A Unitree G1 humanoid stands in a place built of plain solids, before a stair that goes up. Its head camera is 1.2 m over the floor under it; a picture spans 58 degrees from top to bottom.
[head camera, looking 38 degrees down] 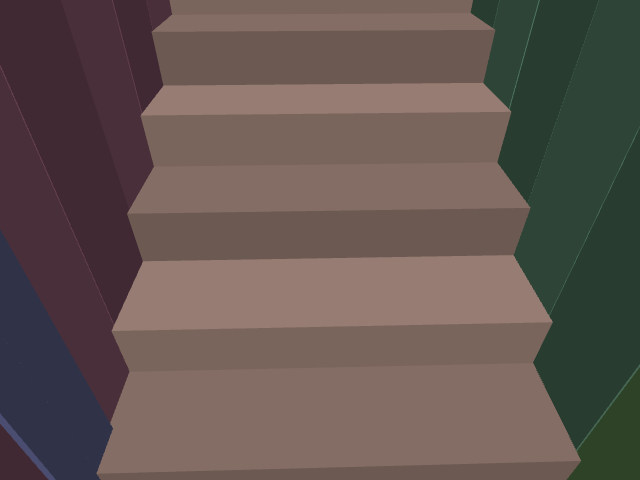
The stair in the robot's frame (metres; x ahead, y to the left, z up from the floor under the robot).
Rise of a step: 0.17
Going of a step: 0.27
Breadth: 1.13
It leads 1 degrees to the left of straight ahead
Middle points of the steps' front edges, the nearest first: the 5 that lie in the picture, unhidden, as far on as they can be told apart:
0.46 -0.04 0.18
0.73 -0.04 0.35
1.00 -0.03 0.52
1.27 -0.02 0.69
1.54 -0.02 0.87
